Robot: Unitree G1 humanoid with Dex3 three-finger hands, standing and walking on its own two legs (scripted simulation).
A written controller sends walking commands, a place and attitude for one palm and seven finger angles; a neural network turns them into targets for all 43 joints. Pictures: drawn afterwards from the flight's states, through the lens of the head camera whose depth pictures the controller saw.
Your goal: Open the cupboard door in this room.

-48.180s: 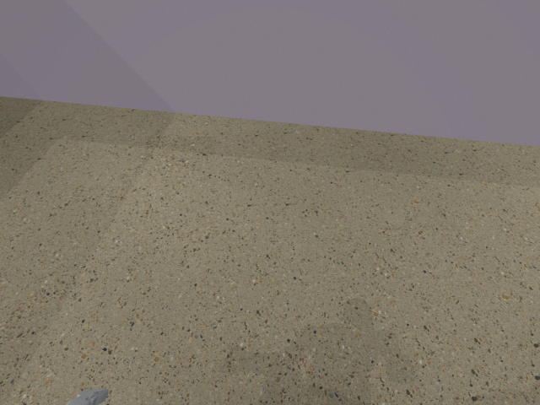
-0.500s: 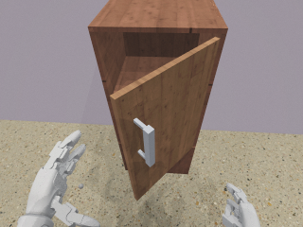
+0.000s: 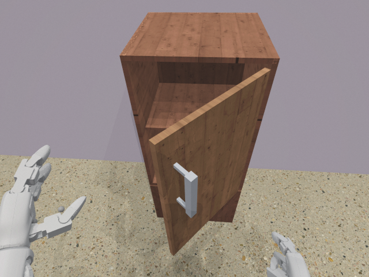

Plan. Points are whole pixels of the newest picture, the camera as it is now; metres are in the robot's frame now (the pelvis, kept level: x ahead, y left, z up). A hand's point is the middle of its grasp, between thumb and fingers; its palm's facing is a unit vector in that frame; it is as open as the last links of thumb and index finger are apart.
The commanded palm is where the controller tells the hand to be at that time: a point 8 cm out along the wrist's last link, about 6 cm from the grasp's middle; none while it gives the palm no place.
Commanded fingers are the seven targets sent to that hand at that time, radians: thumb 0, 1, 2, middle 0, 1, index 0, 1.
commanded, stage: draw the hand back to the body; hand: left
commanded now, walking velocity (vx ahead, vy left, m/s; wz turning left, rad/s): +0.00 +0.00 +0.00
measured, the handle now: (185, 191) +0.31 +0.04 +0.02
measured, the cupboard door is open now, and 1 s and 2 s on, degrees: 48 48 48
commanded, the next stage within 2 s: step back with the hand held close in 0.54 s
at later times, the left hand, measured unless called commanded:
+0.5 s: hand (49, 199) +0.19 +0.25 +0.16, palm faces +0.45 -0.81 -0.38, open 7.5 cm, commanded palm +0.14 +0.29 +0.17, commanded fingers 0.00 0.90 0.90 -0.20 -0.30 -0.20 -0.30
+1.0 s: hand (51, 207) +0.18 +0.24 +0.15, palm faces +0.33 -0.80 -0.50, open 7.4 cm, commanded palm +0.12 +0.29 +0.18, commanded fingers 0.00 0.90 0.90 -0.20 -0.30 -0.20 -0.30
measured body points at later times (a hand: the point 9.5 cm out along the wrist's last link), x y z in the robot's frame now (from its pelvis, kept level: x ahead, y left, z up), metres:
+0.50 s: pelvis +0.00 -0.01 +0.01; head -0.02 -0.03 +0.46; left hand +0.16 +0.29 +0.18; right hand +0.19 -0.23 -0.08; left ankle +0.00 +0.09 -0.74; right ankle -0.02 -0.12 -0.74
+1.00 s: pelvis -0.03 -0.01 +0.01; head -0.01 -0.02 +0.46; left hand +0.16 +0.28 +0.18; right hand +0.14 -0.26 -0.08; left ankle +0.00 +0.09 -0.74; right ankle -0.02 -0.12 -0.74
